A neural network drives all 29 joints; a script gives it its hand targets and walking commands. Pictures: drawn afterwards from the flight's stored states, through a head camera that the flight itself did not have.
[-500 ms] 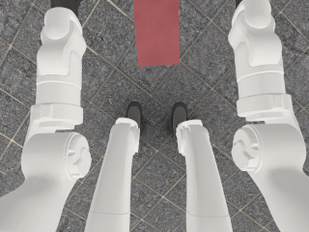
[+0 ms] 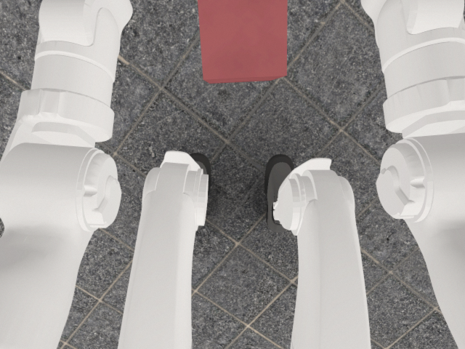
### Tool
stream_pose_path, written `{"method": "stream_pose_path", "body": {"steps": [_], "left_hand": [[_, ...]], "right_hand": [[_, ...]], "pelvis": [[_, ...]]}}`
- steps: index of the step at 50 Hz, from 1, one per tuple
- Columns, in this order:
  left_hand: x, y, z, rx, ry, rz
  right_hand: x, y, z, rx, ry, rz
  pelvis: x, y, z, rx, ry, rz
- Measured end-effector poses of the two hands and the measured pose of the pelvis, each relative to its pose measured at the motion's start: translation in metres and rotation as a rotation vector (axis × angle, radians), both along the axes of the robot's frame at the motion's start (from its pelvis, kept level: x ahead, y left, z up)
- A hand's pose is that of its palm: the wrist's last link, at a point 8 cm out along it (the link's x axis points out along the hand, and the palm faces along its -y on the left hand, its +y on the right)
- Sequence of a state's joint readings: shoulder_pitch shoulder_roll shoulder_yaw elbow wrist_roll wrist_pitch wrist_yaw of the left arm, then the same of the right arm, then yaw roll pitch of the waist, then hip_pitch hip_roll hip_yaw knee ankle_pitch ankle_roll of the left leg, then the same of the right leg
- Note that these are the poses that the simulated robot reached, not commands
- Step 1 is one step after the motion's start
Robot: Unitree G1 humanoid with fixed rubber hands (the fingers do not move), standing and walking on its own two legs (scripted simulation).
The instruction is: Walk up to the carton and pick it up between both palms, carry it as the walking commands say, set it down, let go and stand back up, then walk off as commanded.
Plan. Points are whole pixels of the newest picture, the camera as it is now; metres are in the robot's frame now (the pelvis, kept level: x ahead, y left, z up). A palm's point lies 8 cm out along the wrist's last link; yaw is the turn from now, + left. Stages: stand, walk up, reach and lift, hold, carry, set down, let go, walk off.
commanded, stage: reach and lift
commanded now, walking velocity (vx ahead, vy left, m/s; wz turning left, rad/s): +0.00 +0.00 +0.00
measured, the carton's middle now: (239, 2) +0.59 +0.02 -0.39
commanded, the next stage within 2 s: none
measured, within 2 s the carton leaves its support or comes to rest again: neither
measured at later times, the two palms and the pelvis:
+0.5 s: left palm out of the picture +0.55 +0.17 -0.29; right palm out of the picture +0.58 -0.13 -0.28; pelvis +0.01 -0.01 -0.10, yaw +0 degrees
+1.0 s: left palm (146, 6) +0.55 +0.18 -0.33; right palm out of the picture +0.58 -0.13 -0.32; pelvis +0.02 +0.00 -0.13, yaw +1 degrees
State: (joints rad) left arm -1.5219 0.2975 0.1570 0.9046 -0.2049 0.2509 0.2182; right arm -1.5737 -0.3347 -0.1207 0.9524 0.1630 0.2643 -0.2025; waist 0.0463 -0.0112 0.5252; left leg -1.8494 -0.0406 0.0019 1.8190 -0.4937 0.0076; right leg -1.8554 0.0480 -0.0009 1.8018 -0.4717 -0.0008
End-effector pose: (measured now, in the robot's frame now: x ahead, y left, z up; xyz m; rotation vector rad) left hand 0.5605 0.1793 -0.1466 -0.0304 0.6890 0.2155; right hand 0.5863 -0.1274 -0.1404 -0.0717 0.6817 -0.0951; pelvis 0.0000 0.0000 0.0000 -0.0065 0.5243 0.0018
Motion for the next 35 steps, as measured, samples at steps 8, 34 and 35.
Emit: {"method": "stream_pose_path", "body": {"steps": [8,34,35], "left_hand": [[0.000,-0.003,-0.046,0.008,0.011,-0.007],[-0.010,-0.004,-0.174,0.001,0.108,-0.041],[-0.010,-0.004,-0.174,0.002,0.106,-0.044]], "right_hand": [[0.001,0.000,-0.046,0.001,0.012,0.013],[-0.014,-0.002,-0.178,0.018,0.109,0.044],[-0.014,-0.002,-0.179,0.020,0.107,0.043]], "pelvis": [[0.005,-0.002,-0.037,0.006,0.006,0.001],[0.018,-0.004,-0.126,0.012,0.027,0.002],[0.020,-0.004,-0.127,0.011,0.027,0.002]]}}
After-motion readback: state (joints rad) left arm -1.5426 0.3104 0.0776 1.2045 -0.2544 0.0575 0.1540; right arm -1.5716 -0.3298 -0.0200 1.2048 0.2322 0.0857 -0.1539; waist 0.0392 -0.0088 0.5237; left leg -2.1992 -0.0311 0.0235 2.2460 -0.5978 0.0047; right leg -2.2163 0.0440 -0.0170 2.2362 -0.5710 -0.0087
